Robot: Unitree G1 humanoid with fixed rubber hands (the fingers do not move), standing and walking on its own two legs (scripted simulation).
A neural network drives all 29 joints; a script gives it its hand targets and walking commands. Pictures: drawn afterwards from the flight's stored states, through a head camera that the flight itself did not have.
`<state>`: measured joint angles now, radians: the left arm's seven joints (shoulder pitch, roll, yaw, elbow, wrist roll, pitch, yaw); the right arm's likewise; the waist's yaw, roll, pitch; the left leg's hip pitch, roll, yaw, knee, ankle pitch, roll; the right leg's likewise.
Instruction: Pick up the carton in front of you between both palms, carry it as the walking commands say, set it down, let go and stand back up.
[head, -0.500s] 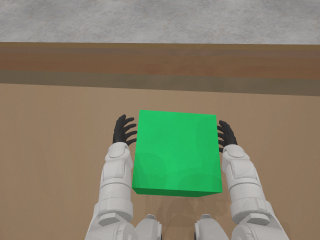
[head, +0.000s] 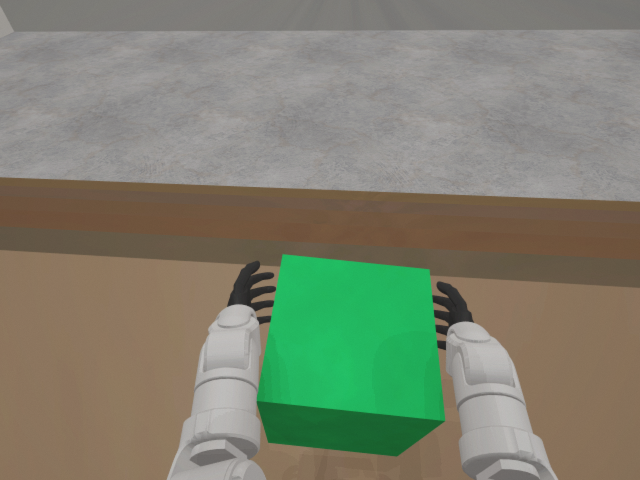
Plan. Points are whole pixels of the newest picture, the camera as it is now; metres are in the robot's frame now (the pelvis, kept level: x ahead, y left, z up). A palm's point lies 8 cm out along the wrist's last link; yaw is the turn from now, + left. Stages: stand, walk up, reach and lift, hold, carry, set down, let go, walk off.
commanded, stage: reach and lift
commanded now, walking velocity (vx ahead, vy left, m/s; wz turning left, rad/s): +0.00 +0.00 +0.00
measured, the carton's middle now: (343, 361) +0.30 +0.00 -0.06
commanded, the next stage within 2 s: hold in 0.86 s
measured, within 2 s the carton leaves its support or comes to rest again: neither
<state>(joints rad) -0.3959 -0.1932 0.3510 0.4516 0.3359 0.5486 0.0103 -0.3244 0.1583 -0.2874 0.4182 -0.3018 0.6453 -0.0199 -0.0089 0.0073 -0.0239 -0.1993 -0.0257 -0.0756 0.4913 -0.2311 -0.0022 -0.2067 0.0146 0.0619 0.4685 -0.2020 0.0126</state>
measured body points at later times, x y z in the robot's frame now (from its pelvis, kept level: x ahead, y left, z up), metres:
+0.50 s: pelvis +0.00 -0.01 +0.00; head -0.02 -0.01 +0.45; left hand +0.32 +0.15 +0.03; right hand +0.31 -0.15 +0.02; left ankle +0.03 +0.12 -0.74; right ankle +0.04 -0.13 -0.74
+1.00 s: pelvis +0.02 -0.01 +0.01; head -0.03 -0.01 +0.46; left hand +0.32 +0.14 +0.06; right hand +0.31 -0.15 +0.04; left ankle +0.03 +0.12 -0.74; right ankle +0.04 -0.13 -0.74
